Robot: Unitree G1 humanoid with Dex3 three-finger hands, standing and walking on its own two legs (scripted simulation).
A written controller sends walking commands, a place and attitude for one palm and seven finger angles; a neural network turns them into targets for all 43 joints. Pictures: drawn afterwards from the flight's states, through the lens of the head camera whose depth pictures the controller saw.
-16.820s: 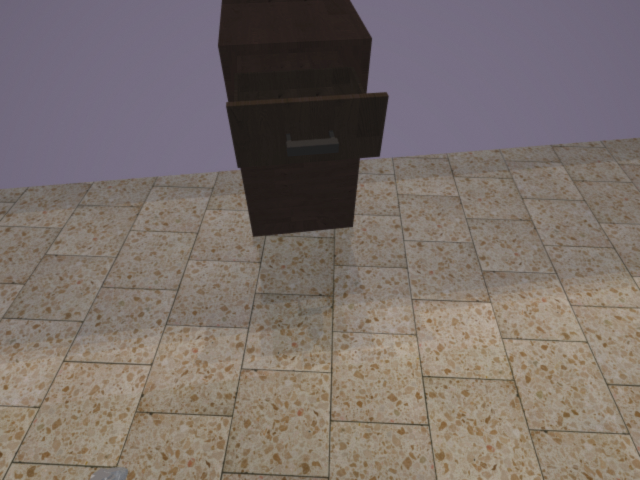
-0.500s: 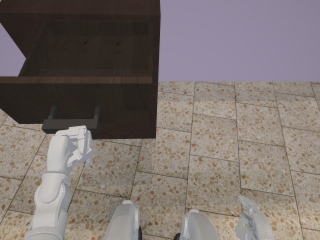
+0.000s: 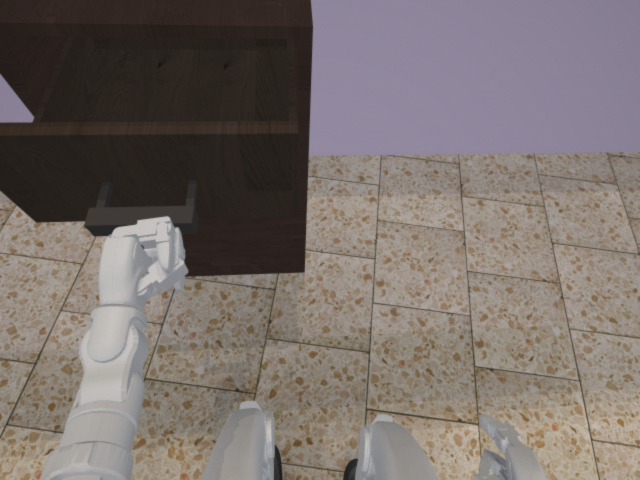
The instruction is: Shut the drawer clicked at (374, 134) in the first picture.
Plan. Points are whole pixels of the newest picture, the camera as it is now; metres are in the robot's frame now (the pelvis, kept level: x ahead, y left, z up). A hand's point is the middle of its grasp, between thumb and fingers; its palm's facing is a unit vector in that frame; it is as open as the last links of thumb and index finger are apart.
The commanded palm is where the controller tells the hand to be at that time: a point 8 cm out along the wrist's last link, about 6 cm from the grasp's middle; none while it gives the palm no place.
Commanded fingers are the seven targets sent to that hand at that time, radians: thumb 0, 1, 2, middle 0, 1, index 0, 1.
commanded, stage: push the drawer shut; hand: left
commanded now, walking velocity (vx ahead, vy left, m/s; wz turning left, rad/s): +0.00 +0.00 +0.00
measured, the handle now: (147, 205) +0.44 +0.24 +0.03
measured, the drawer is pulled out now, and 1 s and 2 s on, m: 0.17 0.03 0.00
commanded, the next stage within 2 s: pull the fist back off the drawer in 1.72 s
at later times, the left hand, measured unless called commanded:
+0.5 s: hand (185, 213) +0.43 +0.19 +0.02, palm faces +0.08 -1.00 -0.04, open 3.1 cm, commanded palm +0.42 +0.23 +0.03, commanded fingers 0.00 0.90 0.90 -1.40 -1.60 -1.40 -1.60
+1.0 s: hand (192, 171) +0.50 +0.19 +0.02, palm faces +0.08 -1.00 -0.03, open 3.0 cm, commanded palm +0.49 +0.23 +0.03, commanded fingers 0.00 0.90 0.90 -1.40 -1.60 -1.40 -1.60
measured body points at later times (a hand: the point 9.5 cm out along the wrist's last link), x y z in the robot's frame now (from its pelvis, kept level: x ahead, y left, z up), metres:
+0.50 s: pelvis -0.01 +0.00 -0.01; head +0.12 +0.02 +0.42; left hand +0.42 +0.24 +0.03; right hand +0.08 -0.26 -0.12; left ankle +0.05 +0.10 -0.63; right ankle +0.02 -0.11 -0.63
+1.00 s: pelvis +0.00 +0.00 -0.01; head +0.16 +0.02 +0.41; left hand +0.49 +0.25 +0.03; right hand +0.03 -0.27 -0.13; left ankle +0.05 +0.10 -0.63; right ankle +0.02 -0.11 -0.63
